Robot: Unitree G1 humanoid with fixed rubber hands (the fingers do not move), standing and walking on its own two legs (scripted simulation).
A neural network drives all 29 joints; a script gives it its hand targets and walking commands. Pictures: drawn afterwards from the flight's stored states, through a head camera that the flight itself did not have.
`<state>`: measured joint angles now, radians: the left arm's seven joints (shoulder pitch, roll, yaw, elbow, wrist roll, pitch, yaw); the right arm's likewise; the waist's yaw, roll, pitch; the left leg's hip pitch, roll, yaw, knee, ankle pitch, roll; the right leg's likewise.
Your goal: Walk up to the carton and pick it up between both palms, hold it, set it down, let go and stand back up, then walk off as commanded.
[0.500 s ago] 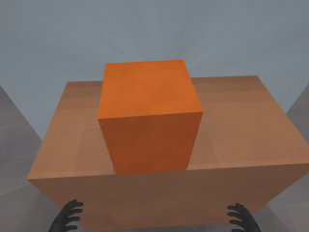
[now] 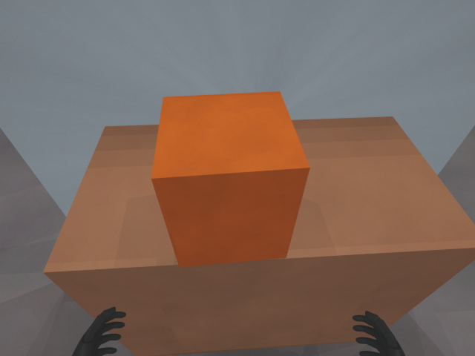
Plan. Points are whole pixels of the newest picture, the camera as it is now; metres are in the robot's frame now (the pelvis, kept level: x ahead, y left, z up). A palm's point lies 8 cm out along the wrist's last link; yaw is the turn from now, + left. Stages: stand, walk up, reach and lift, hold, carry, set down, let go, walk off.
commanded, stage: stand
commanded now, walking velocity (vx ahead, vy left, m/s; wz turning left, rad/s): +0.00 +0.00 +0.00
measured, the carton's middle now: (228, 182) +0.41 +0.04 +0.08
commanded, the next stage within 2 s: walk up in 0.20 s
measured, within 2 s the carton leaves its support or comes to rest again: neither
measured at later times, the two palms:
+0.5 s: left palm out of the picture +0.14 +0.27 -0.07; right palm out of the picture +0.15 -0.25 -0.07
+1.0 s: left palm out of the picture +0.08 +0.31 -0.07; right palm out of the picture +0.09 -0.26 -0.09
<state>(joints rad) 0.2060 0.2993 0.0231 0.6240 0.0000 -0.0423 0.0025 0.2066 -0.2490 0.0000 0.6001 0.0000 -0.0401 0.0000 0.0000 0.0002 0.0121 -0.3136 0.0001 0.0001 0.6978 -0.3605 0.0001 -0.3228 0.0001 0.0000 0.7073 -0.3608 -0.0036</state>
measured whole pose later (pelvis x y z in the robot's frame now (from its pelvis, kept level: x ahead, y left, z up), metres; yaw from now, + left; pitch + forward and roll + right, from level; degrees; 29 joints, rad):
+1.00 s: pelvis -0.04 +0.00 -0.01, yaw +1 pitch -2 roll +1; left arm 0.22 0.37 0.05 0.66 0.00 -0.04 0.01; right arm 0.26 -0.32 0.00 0.60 0.00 0.00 0.01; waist 0.00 0.00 0.04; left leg -0.32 -0.02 -0.01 0.74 -0.38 0.00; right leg -0.40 -0.02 -0.01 0.77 -0.33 -0.02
